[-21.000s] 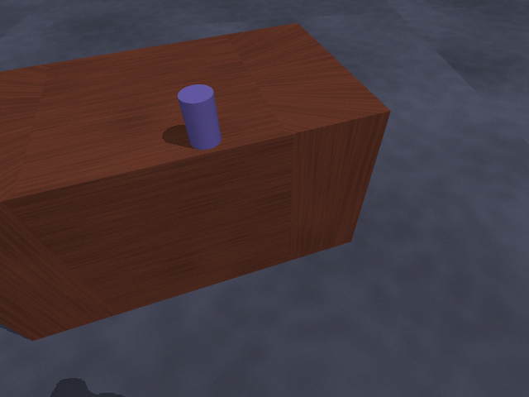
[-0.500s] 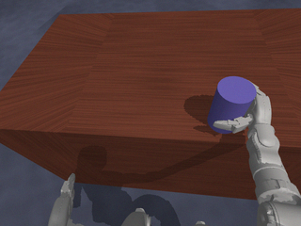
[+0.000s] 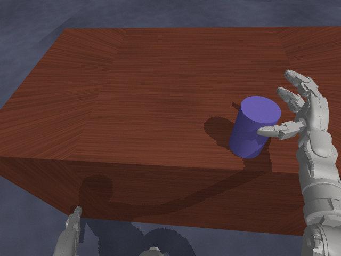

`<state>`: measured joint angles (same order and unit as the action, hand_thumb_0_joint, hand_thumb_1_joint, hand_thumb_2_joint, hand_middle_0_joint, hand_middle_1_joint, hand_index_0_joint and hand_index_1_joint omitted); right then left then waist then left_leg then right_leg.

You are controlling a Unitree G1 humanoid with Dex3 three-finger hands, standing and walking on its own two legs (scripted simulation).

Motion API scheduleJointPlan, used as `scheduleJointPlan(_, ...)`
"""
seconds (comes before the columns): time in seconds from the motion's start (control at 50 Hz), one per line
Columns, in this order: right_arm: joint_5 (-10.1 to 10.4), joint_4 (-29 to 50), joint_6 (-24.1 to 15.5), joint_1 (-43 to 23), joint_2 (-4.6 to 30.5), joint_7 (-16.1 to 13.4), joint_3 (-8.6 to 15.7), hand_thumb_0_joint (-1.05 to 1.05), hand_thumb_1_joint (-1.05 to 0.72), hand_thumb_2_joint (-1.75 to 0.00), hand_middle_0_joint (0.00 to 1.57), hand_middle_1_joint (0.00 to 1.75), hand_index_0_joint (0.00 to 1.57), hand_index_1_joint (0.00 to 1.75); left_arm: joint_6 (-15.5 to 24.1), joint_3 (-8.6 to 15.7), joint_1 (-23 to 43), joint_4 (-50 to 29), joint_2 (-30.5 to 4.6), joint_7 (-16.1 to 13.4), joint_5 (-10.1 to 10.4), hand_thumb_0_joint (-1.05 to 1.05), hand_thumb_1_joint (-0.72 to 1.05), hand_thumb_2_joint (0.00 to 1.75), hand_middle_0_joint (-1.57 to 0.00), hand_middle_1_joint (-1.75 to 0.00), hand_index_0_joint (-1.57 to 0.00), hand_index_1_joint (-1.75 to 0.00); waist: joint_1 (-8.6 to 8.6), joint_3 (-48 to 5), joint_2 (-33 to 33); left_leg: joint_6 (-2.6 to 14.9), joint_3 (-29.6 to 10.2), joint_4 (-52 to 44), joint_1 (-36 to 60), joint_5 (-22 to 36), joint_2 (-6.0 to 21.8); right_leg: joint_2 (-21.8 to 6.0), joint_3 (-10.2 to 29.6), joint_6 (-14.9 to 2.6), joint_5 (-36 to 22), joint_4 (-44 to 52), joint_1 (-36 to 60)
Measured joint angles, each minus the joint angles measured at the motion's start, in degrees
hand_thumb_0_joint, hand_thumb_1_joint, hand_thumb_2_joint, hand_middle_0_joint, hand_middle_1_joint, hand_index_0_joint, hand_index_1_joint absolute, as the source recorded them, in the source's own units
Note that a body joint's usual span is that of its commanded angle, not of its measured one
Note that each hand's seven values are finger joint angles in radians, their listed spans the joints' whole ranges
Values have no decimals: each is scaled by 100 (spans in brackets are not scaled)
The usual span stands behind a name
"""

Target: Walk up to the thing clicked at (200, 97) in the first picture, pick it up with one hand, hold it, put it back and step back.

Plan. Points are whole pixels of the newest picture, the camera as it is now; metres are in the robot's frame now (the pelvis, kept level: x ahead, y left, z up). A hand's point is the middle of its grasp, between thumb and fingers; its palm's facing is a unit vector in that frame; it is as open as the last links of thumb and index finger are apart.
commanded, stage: rise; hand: right
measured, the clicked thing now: (251, 128) +0.43 -0.15 +0.04
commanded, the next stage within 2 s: sink last in 0.16 s
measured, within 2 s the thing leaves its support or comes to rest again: neither
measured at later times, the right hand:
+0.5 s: hand out of the picture +0.40 -0.33 +0.18, palm faces +0.45 +0.84 -0.32, open 17.5 cm
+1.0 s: hand out of the picture +0.19 -0.24 +0.17, palm faces +0.37 +0.85 -0.37, open 17.5 cm
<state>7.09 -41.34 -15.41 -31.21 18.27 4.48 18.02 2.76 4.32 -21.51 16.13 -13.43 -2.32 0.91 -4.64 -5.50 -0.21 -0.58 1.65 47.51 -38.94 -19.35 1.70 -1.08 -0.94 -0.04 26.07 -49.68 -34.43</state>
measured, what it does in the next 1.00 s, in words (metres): stands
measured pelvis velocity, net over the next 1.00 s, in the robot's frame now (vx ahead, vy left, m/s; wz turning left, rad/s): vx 0.01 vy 0.01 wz -0.04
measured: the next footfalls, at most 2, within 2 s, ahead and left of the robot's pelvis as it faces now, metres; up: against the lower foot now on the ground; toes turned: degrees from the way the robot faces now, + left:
none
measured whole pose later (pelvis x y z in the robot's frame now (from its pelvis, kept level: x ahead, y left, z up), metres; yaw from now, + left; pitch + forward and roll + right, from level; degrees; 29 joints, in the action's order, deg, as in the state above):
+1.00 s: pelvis +0.01 +0.01 +0.04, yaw -2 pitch -1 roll +0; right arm 4.6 20.1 -8.5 29.9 17.1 -1.7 16.0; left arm 4.5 8.0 -17.3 29.3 -12.0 -3.3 2.3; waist 3.5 -0.6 3.1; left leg -0.3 3.8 29.4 -14.2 -13.8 2.2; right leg -0.3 0.8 0.3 18.1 -29.2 -9.7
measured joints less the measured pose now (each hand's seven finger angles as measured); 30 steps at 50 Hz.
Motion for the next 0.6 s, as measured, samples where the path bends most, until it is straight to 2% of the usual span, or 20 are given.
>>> scheduleJointPlan(0.12,178,-211,582,-416,365,357,25,-1,44,-32,36,38,36,37,1,-83,230,559,-35,-109,137,-1,-52,5,-6,-5,-6,-4,118,-63,90,-11,22,-367,442,124,27,35,15,-10,-161,401,436)
scheduleJointPlan(0.16,-73,-345,695,-533,570,327,-28,-1,46,-29,33,35,33,34,16,-93,300,635,-19,-110,152,-1,-52,5,-6,-5,-6,-5,162,-13,89,-14,-15,-484,589,173,21,36,-25,-13,-220,554,614)
scheduleJointPlan(0.24,-341,-438,818,-561,910,138,-65,-1,50,-19,23,24,24,24,69,-101,294,779,40,-39,164,-1,-52,6,-6,-6,-6,-6,239,72,94,-12,-50,-713,777,281,21,46,-65,-12,-353,844,839)
scheduleJointPlan(0.32,-540,-461,928,-434,1256,-69,135,-1,54,-12,15,15,15,15,-7,-154,264,947,76,43,178,-1,-52,6,-6,-6,-6,-6,276,160,88,-4,-55,-881,875,361,18,48,-75,-4,-451,1044,952)
scheduleJointPlan(0.4,-628,-408,1016,-248,1484,-310,333,-1,55,-8,11,11,10,10,-55,-108,242,1042,39,35,202,-1,-53,7,-6,-6,-6,-6,332,212,87,3,-23,-1056,1021,422,21,52,-47,5,-523,1214,1081)
scheduleJointPlan(0.5,-612,67,1021,268,1462,-491,334,-1,57,-6,8,8,7,7,19,8,212,855,-140,-31,242,-1,-54,8,-6,-5,-6,-6,441,141,111,5,14,-1262,1296,462,17,50,-15,13,-560,1389,1327)
scheduleJointPlan(0.6,-445,1293,1077,1469,1122,-459,257,-1,58,-5,6,7,6,6,122,130,209,829,-160,22,298,-1,-54,8,-6,-5,-5,-6,540,47,176,7,21,-1488,1633,503,-12,26,-16,15,-590,1596,1656)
